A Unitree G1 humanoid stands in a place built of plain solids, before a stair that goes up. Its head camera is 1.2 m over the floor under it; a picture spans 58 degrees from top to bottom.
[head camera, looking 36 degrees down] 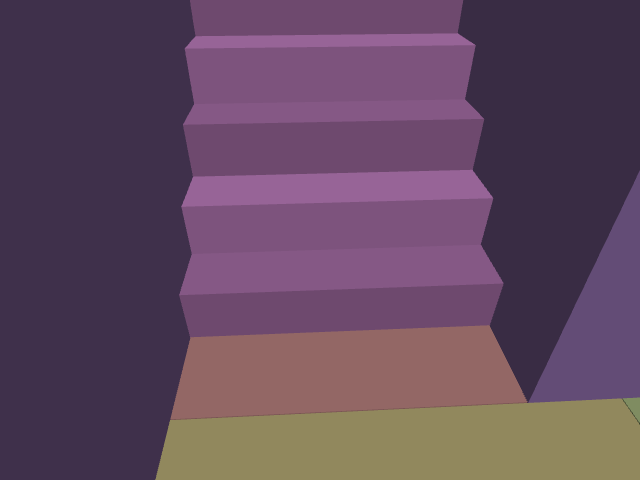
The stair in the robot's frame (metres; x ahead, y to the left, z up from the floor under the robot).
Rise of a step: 0.21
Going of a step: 0.22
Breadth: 1.10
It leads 3 degrees to the left of straight ahead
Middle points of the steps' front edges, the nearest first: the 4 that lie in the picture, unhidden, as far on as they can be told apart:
1.08 -0.08 0.21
1.30 -0.07 0.42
1.53 -0.06 0.62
1.75 -0.05 0.83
